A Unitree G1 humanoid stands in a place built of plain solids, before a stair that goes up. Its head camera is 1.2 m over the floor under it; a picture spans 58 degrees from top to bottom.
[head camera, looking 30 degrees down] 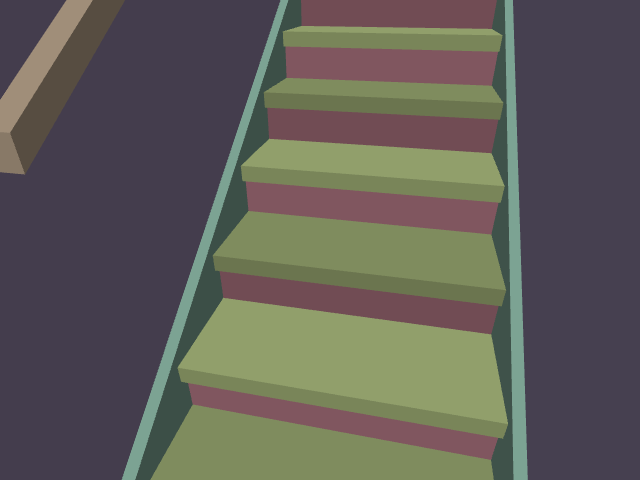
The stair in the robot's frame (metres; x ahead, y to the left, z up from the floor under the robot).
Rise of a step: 0.18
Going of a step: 0.27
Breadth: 0.81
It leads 12 degrees to the right of straight ahead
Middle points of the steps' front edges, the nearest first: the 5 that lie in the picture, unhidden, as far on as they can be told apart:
0.72 -0.03 0.35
0.99 -0.08 0.53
1.25 -0.14 0.71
1.51 -0.20 0.88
1.78 -0.25 1.06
